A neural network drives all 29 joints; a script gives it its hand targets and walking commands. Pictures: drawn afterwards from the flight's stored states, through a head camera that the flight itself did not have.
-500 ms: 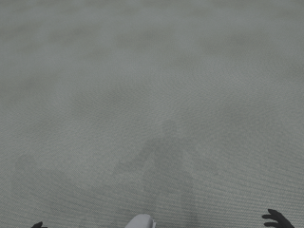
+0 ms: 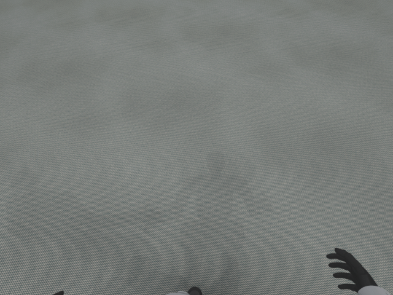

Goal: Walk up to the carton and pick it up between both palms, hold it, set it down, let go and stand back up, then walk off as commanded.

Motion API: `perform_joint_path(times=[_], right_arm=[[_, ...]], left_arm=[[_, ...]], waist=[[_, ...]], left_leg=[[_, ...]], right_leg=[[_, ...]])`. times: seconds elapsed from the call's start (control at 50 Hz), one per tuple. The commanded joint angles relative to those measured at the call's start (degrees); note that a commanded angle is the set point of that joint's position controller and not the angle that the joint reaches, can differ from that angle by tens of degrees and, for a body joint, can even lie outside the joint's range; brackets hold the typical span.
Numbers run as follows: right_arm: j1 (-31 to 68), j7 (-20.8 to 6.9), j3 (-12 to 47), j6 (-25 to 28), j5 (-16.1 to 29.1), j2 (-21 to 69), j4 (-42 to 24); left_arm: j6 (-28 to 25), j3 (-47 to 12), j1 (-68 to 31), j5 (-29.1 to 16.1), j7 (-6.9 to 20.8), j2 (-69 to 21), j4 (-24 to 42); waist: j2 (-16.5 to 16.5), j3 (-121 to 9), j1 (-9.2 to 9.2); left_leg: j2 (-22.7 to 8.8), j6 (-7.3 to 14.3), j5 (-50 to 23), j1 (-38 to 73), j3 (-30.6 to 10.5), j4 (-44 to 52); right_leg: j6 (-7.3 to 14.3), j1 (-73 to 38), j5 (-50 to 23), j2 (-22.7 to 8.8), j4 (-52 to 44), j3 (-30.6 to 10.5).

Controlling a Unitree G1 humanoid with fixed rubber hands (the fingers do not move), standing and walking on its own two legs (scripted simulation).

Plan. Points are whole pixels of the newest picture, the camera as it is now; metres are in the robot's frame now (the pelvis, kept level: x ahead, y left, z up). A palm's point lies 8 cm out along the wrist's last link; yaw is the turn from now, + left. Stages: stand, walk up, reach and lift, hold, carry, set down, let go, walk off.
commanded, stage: walk up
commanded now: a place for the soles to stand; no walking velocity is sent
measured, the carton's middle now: out of the picture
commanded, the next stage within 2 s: none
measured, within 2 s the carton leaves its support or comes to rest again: neither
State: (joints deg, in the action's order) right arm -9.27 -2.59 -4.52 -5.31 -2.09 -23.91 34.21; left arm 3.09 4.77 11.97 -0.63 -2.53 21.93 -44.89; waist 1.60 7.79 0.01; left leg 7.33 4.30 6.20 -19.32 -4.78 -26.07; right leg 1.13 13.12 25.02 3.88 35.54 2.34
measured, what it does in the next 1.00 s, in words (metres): walks backwards, turning left: right foot, then left foot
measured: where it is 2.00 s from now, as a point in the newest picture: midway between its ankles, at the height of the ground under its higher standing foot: outside the picture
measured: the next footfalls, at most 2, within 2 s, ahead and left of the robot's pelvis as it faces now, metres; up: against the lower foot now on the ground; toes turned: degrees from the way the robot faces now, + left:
right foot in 0.02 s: +0.00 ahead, -0.07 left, +0.00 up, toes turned -1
left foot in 0.34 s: -0.09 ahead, +0.21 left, +0.00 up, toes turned +2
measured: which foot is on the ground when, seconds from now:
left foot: down 0.00-0.04, up 0.06-0.32, down 0.34-0.82, up 0.84-1.00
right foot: up 0.00-0.00, down 0.02-0.36, up 0.38-0.80, down 0.82-1.00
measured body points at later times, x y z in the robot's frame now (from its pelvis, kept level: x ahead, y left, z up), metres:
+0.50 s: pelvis -0.10 +0.09 +0.01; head -0.08 +0.13 +0.45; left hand -0.01 +0.42 -0.10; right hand +0.01 -0.23 -0.07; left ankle -0.13 +0.20 -0.73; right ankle -0.07 -0.05 -0.67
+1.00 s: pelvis -0.10 +0.04 +0.01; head -0.06 +0.04 +0.45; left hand -0.11 +0.38 -0.07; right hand +0.12 -0.22 -0.10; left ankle -0.13 +0.16 -0.68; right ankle -0.09 -0.07 -0.73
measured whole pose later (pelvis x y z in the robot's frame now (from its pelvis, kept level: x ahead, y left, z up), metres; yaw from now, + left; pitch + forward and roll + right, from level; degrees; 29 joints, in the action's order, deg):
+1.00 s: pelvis -0.10 +0.04 +0.01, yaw +23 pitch +0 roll +1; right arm -16.6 0.7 -2.0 1.4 -1.1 -24.7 41.6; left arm 1.4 5.9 13.7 1.7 2.9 22.7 -35.2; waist 0.2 4.5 -2.1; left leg 2.7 -1.2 22.6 -26.8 -2.2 -54.8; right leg 1.9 9.3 17.5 -0.4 26.8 2.2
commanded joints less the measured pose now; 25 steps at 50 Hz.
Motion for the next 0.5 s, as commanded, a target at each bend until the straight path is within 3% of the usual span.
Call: perform_joint_path(times=[0.0,0.02,0.04,0.06,0.08,0.1,0.12,0.14,0.16,0.2,0.24,0.26,0.28,0.3,0.32,0.34,0.36,0.38,0.4,0.42,0.44,0.48], right_arm=[[-1.0,0.1,-1.6,0.7,1.5,-5.5,-2.4],[-3.1,0.0,-2.2,0.8,0.8,-5.8,-1.3],[-3.8,1.0,-3.1,0.1,-0.8,-8.8,-1.4],[-4.5,0.8,-3.4,0.1,-1.0,-11.0,0.0],[-4.8,0.2,-3.2,0.4,-0.9,-10.3,0.0],[-6.4,0.0,-3.4,1.0,-0.4,-9.5,0.6],[-5.7,-0.3,-3.2,1.5,0.1,-9.4,-0.1],[-5.9,-0.3,-2.7,2.1,0.4,-9.0,-0.5],[-5.5,-0.4,-2.3,2.3,0.6,-8.7,-0.2],[-5.7,0.0,-1.9,2.8,1.4,-7.8,0.6],[-6.5,0.9,-1.6,3.3,1.3,-6.1,2.4],[-8.3,1.7,-1.6,3.9,0.8,-5.2,3.8],[-12.4,2.7,-1.9,4.6,0.5,-5.1,6.4],[-13.6,3.3,-2.3,5.5,-0.1,-4.6,7.0],[-12.4,3.3,-3.0,6.3,-0.6,-8.2,5.7],[-11.7,3.6,-4.3,6.7,-0.3,-15.4,3.4],[-9.3,3.8,-5.6,6.7,0.4,-19.4,4.2],[-8.7,4.0,-5.5,6.7,0.5,-16.8,3.1],[-7.6,4.4,-5.2,7.1,0.9,-14.4,3.2],[-6.6,4.8,-4.3,7.3,1.2,-13.0,2.7],[-7.7,5.2,-3.7,7.7,1.4,-12.0,4.4],[-11.9,5.5,-3.3,7.9,0.7,-11.2,4.4]], left_arm=[[-1.4,3.3,9.9,2.0,-0.8,13.3,1.0],[-1.5,3.8,4.5,2.0,-0.9,15.5,2.8],[-1.7,5.0,-3.2,2.2,-1.0,17.2,5.5],[-2.1,4.6,-5.1,1.6,-0.8,14.6,7.0],[-2.6,3.5,-4.6,1.6,-1.1,11.2,7.1],[-2.6,2.8,-4.2,1.6,-0.7,9.4,7.0],[-2.8,3.1,-3.8,1.9,-0.3,10.3,7.9],[-2.8,3.2,-2.1,2.0,0.4,10.6,8.3],[-2.6,3.4,-1.7,2.2,1.2,10.6,8.9],[-2.2,3.2,2.1,3.0,2.7,11.5,9.4],[-1.4,3.0,0.6,3.3,4.1,12.7,10.3],[-1.0,3.0,0.7,3.1,4.5,13.4,10.6],[-0.4,2.7,-0.8,2.6,5.1,13.3,10.9],[-0.1,2.4,1.6,2.2,5.2,10.9,10.5],[0.0,1.9,3.4,1.8,5.1,8.4,10.8],[0.4,1.7,4.1,2.1,4.6,6.5,12.5],[0.7,2.0,-3.0,2.2,4.1,10.3,13.8],[0.9,2.6,-4.2,1.9,4.0,11.8,13.3],[1.0,3.0,-1.8,1.9,4.5,10.9,11.5],[1.0,2.8,3.3,1.8,5.0,9.6,10.4],[0.9,3.5,3.0,2.3,5.3,10.9,10.5],[1.3,3.7,0.7,2.6,5.9,10.5,12.4]], waist=[[-6.3,-10.1,-3.74],[-16.1,-6.0,-1.11],[-16.5,-4.9,1.44],[-8.6,-3.6,1.48],[-3.8,-3.1,1.99],[-4.6,-4.4,2.45],[-8.1,-6.3,1.04],[-9.3,-8.0,-0.48],[-11.2,-8.9,-1.97],[-14.4,-11.3,-5.2],[-17.9,-8.7,-5.66],[-17.4,-8.3,-4.13],[-14.5,-8.2,-1.83],[-4.1,-6.4,-1.31],[4.4,-4.1,-1.73],[13.0,-1.3,-1.18],[10.1,1.3,0.72],[4.7,-0.6,0.38],[3.5,0.2,-1.29],[7.1,-2.9,-3.08],[8.7,-5.1,-2.58],[6.2,-7.4,-0.6]], left_leg=[[-4.9,-3.8,2.9,-0.4,-12.7,-6.4],[4.6,-7.1,22.5,-7.6,-4.1,-24.3],[-1.1,-5.9,24.5,-8.7,-7.8,-39.5],[1.1,-6.1,22.6,-4.8,-8.2,-46.8],[2.4,-6.0,19.3,-6.1,-7.7,-49.7],[2.2,-6.2,16.5,-7.3,-6.1,-50.0],[2.0,-6.9,16.3,-8.4,-5.6,-50.2],[0.7,-7.5,17.8,-10.3,-4.1,-47.0],[0.5,-8.2,18.1,-12.2,-2.6,-42.4],[-2.9,-8.9,18.5,-10.8,1.4,-26.8],[-4.7,-7.8,20.1,-0.8,6.0,-12.1],[-4.7,-7.2,17.8,5.7,6.9,-3.4],[-2.1,-7.3,9.9,13.9,11.1,3.5],[-2.2,-7.5,6.2,17.4,8.7,7.1],[-9.6,-4.9,6.2,16.6,-4.8,8.4],[-24.5,0.2,1.0,11.8,-27.8,10.0],[-31.1,10.1,1.9,-2.2,-35.0,14.7],[-27.2,8.5,3.3,-1.3,-33.0,14.4],[-22.4,5.7,-3.5,2.1,-25.5,11.0],[-18.4,3.8,-11.5,9.0,-18.1,8.2],[-16.3,2.3,-14.4,10.9,-15.1,6.1],[-15.3,2.7,-8.5,11.7,-15.2,5.1]], right_leg=[[7.6,-8.5,-10.9,-14.1,-19.2,-15.4],[12.5,-5.8,-22.5,-24.2,-19.1,-25.5],[17.5,4.6,-28.5,-32.3,-17.8,-27.2],[16.9,10.6,-32.0,-28.4,-17.6,-20.7],[14.3,8.7,-37.8,-22.9,-15.1,-14.6],[11.9,6.1,-37.1,-18.8,-13.7,-10.7],[12.0,1.9,-33.9,-17.7,-13.5,-9.9],[12.2,-2.7,-30.3,-17.0,-12.7,-9.4],[11.6,-7.7,-26.2,-15.8,-12.8,-8.5],[10.1,-13.4,-11.8,-14.0,-13.2,-8.3],[8.7,-6.2,-2.8,-13.2,-14.4,-7.3],[7.9,-2.6,-7.0,-13.5,-11.7,-6.2],[7.5,3.8,-6.7,-12.2,-5.9,-3.3],[5.0,7.2,-8.1,-11.2,2.4,-1.6],[1.7,14.8,0.0,-9.1,10.0,0.1],[-2.3,25.2,8.6,-2.7,17.3,1.4],[-2.4,18.3,8.2,-5.0,21.2,-5.0],[-2.4,15.0,4.2,-4.8,25.1,-8.1],[-2.9,16.4,-1.4,-5.8,25.8,-7.9],[-3.1,17.3,-4.8,-5.4,24.1,-7.1],[-2.3,16.9,-6.8,-5.2,25.3,-6.7],[-2.6,15.4,-6.6,-4.4,22.9,-6.5]])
